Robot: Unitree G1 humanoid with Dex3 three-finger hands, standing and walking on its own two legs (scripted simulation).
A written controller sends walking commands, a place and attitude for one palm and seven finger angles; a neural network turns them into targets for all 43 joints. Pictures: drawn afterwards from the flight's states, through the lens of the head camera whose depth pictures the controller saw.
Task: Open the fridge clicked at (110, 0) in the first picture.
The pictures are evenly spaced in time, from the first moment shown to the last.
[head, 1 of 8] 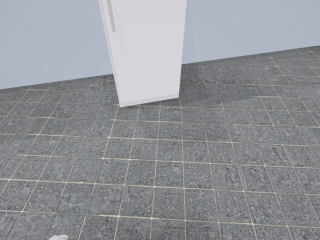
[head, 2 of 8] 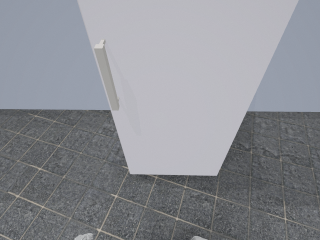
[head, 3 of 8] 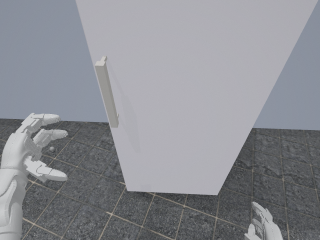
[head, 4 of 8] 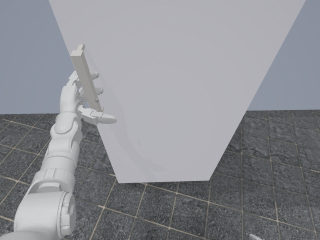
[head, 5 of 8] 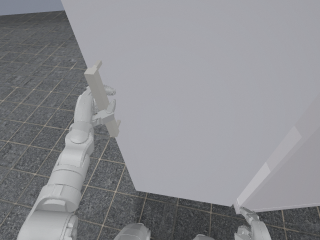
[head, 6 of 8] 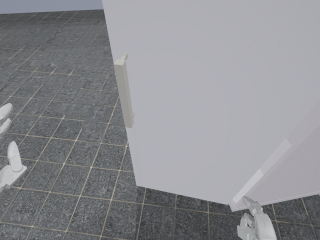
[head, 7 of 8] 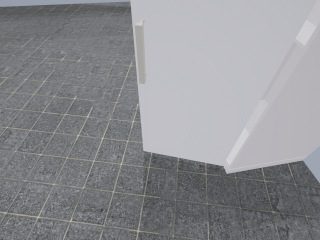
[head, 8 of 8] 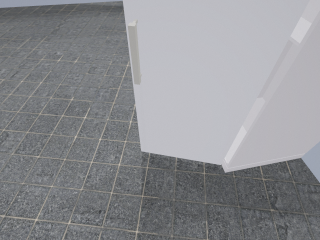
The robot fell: no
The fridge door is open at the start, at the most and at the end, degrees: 0 77 68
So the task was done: yes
